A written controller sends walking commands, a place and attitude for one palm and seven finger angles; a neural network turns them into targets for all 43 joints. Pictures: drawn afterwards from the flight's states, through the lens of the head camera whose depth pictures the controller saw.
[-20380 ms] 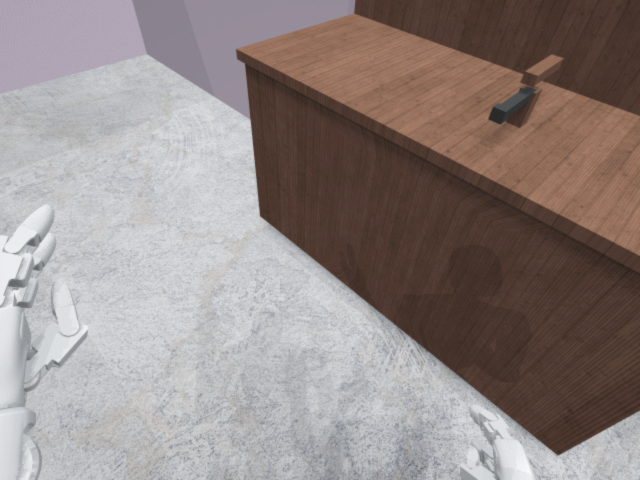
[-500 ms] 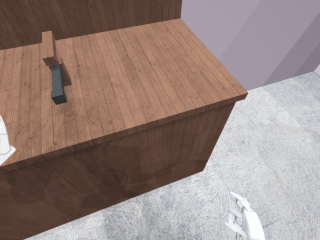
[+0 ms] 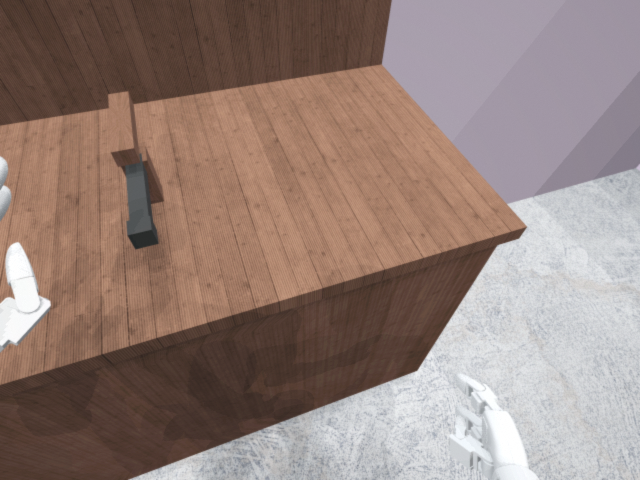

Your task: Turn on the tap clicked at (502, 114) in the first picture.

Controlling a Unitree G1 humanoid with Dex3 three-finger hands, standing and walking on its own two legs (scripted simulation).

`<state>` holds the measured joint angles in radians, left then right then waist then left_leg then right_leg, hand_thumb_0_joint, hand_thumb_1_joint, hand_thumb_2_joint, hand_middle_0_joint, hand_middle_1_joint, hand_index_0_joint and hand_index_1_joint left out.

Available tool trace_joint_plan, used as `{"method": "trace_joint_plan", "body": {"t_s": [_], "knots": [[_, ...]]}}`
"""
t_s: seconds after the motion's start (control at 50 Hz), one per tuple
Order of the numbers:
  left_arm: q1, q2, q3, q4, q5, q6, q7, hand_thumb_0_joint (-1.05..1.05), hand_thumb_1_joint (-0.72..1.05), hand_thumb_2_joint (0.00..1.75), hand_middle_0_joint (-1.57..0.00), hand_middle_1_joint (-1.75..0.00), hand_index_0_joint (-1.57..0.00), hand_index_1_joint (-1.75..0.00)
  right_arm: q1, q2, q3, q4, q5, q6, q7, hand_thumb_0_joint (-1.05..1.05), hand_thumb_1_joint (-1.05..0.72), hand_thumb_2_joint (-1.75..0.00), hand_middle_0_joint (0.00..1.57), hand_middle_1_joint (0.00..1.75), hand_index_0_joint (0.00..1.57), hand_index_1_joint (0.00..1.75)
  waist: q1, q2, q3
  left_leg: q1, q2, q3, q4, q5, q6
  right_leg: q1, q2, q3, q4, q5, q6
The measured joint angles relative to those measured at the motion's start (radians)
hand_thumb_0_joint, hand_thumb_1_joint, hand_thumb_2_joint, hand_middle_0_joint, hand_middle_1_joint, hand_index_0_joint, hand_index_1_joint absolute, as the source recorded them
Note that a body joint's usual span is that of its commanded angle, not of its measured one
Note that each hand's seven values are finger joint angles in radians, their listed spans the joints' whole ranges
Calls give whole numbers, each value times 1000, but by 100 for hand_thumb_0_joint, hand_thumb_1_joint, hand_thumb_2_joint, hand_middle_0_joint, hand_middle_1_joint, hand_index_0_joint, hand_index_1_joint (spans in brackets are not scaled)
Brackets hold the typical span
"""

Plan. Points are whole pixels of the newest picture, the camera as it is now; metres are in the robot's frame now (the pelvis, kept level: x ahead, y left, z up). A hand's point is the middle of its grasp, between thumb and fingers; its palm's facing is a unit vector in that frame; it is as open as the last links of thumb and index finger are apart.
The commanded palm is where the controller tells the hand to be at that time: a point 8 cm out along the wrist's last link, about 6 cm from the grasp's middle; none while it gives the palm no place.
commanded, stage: come to a stop and stand still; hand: left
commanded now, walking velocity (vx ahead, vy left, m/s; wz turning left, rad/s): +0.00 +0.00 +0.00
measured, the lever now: (142, 232) +0.38 +0.25 +0.09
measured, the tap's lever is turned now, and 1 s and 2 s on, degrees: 0 0 0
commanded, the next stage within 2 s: look again from close up in 0.20 s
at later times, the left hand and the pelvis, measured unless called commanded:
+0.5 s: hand (28, 284) +0.24 +0.26 +0.19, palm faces +0.42 -0.79 -0.45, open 7.4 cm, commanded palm +0.14 +0.28 +0.18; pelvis -0.03 +0.01 +0.00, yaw -3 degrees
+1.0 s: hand out of the picture +0.16 +0.26 +0.16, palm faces +0.38 -0.85 -0.36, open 7.4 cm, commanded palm +0.09 +0.30 +0.18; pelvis -0.07 +0.02 +0.00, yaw +0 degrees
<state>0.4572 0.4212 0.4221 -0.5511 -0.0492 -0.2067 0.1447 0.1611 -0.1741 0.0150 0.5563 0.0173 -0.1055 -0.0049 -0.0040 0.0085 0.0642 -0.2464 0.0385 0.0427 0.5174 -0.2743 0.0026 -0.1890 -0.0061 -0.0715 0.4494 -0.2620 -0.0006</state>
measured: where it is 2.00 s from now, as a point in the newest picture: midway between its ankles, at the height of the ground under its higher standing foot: outside the picture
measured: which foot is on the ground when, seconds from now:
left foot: down 0.00-1.00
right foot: down 0.00-1.00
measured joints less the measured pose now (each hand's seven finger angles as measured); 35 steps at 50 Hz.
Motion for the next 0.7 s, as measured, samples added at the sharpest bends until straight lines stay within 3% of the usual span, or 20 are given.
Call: {"method": "trace_joint_plan", "body": {"t_s": [0.1,0.18,0.3,0.32,0.36,0.42,0.48,0.52,0.58,0.62,0.7], "knots": [[40,-46,-53,85,-8,54,-13,1,89,90,-21,-30,-21,-30,8,-8,8,2,1,34,-9,1,-91,-90,21,30,20,30,5,17,-15,20,-9,12,-18,-5,7,11,-9,12,-4,-9,9],[22,-74,-92,90,-8,92,-11,1,89,90,-21,-30,-21,-30,19,-9,14,16,1,48,-25,1,-91,-90,21,30,20,30,19,-4,0,35,-13,8,-24,-3,7,24,-13,7,-2,-14,8],[-13,-64,-91,17,-6,76,6,2,89,90,-21,-30,-21,-30,24,-10,13,19,-1,46,-32,1,-91,-90,21,30,20,30,24,-25,11,42,-10,-3,-26,4,3,39,-8,-4,-15,-5,3],[-66,-27,-72,25,29,73,-17,2,89,90,-21,-31,-21,-30,38,-9,-1,14,-16,29,-34,1,-91,-90,21,30,20,30,44,-23,10,23,-4,-4,-9,6,2,32,-3,-6,-18,0,2],[-243,74,2,112,48,36,-41,2,88,90,-22,-31,-22,-30,29,-12,-16,29,-14,10,-27,1,-91,-90,21,30,20,30,80,-31,32,8,1,1,-5,11,-3,4,0,-2,3,6,-5],[-377,115,99,226,26,22,-31,1,88,90,-22,-31,-22,-30,-15,-29,-21,29,-7,6,3,1,-91,-90,21,30,20,30,72,-31,58,-1,-8,29,-10,30,3,-43,-12,26,60,6,-4],[-284,27,70,215,6,55,-36,1,90,90,-20,-30,-20,-30,-16,-53,-38,-17,10,7,38,1,-91,-90,21,30,20,30,32,18,49,-4,-14,56,2,31,18,-56,-22,43,77,2,9],[-159,-48,-17,165,11,73,-58,1,90,90,-20,-30,-20,-30,-6,-65,-41,-39,18,13,45,1,-91,-90,21,30,20,30,-1,61,38,-9,-6,56,17,26,23,-46,-14,42,57,20,17],[10,-85,-127,110,13,76,-87,1,90,90,-20,-30,-20,-30,11,-48,-32,-41,20,32,22,1,-91,-90,21,30,20,30,-34,52,22,-18,-5,55,28,27,22,-54,-14,41,64,27,14],[66,-80,-147,100,6,73,-95,1,89,90,-21,-30,-21,-30,33,-27,-22,-33,16,40,-3,1,-91,-90,21,30,20,30,-34,9,18,-17,-12,53,20,39,21,-61,-21,38,78,24,10],[42,-56,-106,106,7,81,-63,1,88,90,-22,-31,-22,-30,78,-20,-9,-23,9,35,-37,1,-91,-90,20,30,20,30,14,-35,32,-15,-10,46,5,64,23,-55,-18,32,63,45,5]]}}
